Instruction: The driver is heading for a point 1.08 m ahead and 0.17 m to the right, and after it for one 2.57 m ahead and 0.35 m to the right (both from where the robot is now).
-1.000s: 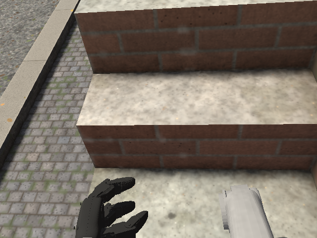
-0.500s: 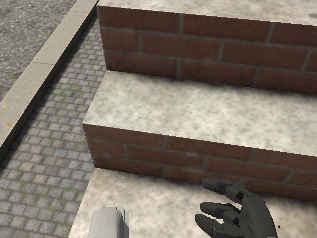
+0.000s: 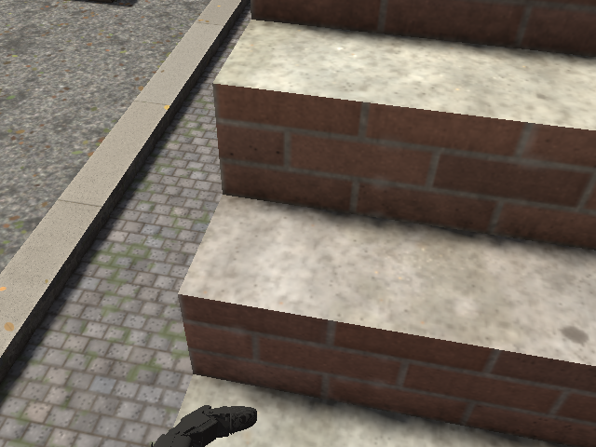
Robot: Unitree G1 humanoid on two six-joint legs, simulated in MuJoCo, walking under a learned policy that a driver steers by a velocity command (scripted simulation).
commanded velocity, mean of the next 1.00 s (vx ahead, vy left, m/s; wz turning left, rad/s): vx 1.00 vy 0.00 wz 0.00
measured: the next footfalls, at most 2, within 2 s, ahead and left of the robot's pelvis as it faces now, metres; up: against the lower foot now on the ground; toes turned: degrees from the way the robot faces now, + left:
right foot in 0.06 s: +0.16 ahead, -0.13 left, +0.24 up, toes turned +4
left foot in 0.42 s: -0.07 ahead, +0.05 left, +0.00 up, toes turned +11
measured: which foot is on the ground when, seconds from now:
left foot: down 0.00-0.04, up 0.06-0.40, down 0.42-1.00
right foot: up 0.00-0.04, down 0.06-0.38, up 0.40-0.52, down 0.54-0.68, up 0.70-1.00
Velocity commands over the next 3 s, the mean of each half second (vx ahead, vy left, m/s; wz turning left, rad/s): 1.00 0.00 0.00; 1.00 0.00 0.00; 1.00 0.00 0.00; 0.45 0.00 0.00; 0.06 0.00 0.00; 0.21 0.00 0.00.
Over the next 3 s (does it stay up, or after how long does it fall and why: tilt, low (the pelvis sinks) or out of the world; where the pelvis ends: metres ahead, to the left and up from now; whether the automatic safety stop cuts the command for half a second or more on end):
stays up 0.14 -0.02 0.19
